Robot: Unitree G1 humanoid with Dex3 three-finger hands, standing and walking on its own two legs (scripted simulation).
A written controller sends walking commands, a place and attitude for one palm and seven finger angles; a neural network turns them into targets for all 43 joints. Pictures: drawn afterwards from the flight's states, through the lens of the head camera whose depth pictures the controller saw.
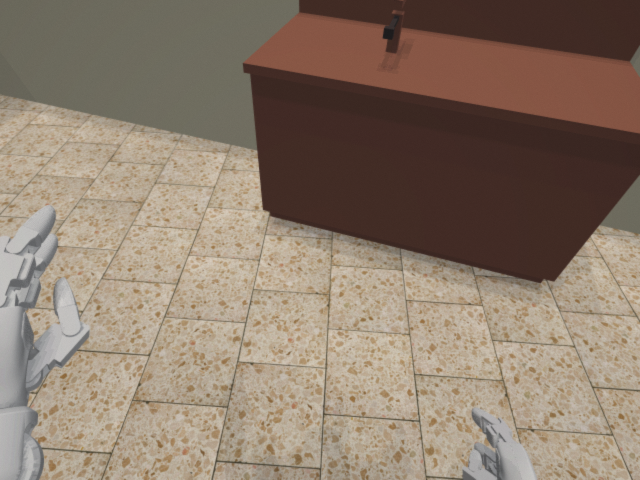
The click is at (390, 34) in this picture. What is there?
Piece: tap's lever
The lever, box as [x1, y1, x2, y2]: [383, 26, 394, 39]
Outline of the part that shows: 385,26 383,38 391,39 394,27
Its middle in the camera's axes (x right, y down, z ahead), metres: +0.20 -0.60 +1.13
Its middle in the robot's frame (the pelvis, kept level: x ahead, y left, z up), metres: +1.27 -0.12 +0.07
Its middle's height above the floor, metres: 0.85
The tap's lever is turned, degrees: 0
